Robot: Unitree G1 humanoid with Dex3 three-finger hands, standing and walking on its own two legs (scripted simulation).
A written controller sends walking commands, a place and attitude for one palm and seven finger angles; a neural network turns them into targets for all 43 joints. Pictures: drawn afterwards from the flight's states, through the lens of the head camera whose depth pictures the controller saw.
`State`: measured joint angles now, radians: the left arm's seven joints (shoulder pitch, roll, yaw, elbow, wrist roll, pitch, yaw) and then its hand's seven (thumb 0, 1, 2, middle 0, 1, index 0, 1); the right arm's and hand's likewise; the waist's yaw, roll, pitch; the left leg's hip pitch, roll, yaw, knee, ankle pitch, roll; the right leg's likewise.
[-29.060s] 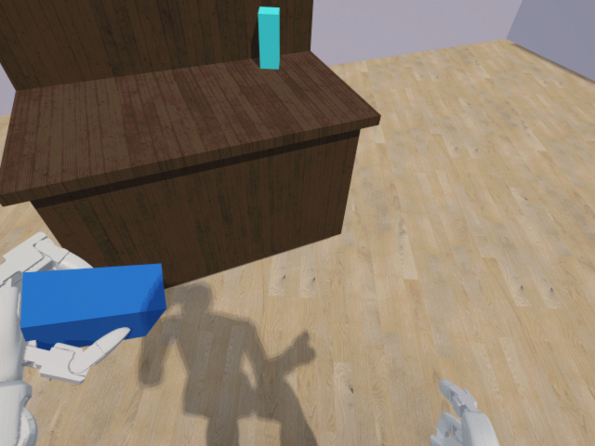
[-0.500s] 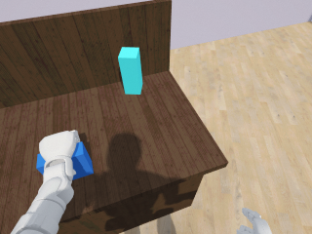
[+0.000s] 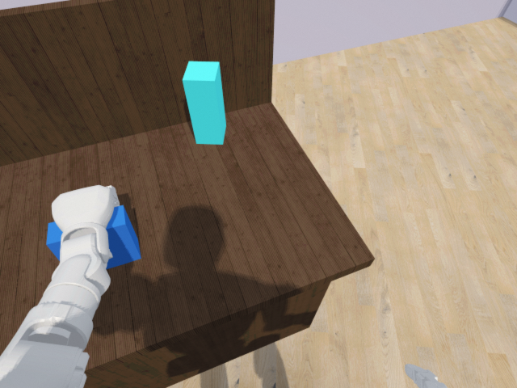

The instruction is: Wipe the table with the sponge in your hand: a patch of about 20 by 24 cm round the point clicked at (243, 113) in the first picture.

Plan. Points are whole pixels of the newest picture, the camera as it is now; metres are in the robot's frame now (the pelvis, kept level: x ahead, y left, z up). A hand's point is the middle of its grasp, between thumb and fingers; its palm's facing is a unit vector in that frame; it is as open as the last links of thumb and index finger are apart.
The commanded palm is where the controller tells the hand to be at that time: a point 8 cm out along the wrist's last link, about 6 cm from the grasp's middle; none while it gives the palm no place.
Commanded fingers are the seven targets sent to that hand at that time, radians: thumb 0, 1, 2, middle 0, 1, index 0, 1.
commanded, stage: wipe forward along the first lane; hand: left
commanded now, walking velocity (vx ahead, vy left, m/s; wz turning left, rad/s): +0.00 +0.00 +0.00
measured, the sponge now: (101, 247) +0.35 +0.32 -0.04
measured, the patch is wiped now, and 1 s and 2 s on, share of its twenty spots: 0.30 0.35 0.45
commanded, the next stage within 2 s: slide across to the middle lane in 0.40 s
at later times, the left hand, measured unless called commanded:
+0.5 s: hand (92, 210) +0.40 +0.33 +0.00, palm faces -0.13 -0.01 -0.99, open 9.2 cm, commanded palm +0.38 +0.32 +0.04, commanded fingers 0.00 0.10 1.30 -1.20 -1.60 -1.20 -1.60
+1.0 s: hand (120, 198) +0.42 +0.29 +0.01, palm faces -0.11 -0.02 -0.99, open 9.3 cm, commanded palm +0.41 +0.27 +0.06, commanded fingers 0.00 0.10 1.30 -1.20 -1.60 -1.20 -1.60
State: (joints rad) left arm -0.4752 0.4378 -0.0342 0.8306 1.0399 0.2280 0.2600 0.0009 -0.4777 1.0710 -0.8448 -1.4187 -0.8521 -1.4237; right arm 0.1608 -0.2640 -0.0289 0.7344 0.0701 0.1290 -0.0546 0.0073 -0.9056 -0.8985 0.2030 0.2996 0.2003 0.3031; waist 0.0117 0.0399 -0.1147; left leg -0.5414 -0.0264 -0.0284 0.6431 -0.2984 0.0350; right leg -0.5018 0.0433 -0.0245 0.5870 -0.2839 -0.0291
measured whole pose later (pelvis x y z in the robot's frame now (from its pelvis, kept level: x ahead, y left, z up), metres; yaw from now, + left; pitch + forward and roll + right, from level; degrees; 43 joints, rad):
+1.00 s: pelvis +0.01 +0.02 +0.00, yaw -1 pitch +14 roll -2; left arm -0.69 0.40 -0.07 1.04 1.03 0.26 0.33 0.00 -0.47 1.08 -0.82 -1.44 -0.83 -1.45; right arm 0.19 -0.23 -0.03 0.77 0.06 0.13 -0.01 0.01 -0.91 -0.90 0.20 0.30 0.20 0.30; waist -0.04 0.04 -0.13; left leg -0.58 -0.03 -0.02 0.65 -0.31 0.05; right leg -0.53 0.04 -0.01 0.57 -0.28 -0.01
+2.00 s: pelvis +0.01 +0.01 +0.00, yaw -1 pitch +10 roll -1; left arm -0.51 0.25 -0.21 0.84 1.00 0.41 0.36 -0.01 -0.45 1.07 -0.80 -1.47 -0.80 -1.48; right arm 0.12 -0.23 -0.03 0.73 0.07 0.19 -0.01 0.01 -0.91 -0.90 0.20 0.30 0.20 0.30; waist 0.02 0.04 -0.14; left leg -0.48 -0.03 -0.02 0.60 -0.30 0.04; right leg -0.44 0.04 -0.01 0.54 -0.28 -0.02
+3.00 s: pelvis +0.01 -0.02 +0.01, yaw -1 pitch +4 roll +0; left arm -0.09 0.21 -0.35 0.37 1.01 0.53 0.31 0.01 -0.44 1.07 -0.78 -1.48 -0.80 -1.48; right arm 0.02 -0.24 -0.01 0.68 0.08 0.21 0.01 0.01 -0.91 -0.90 0.20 0.30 0.20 0.30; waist 0.08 0.06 -0.13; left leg -0.34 -0.02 0.00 0.56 -0.29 0.01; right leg -0.34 0.05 0.01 0.57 -0.30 -0.05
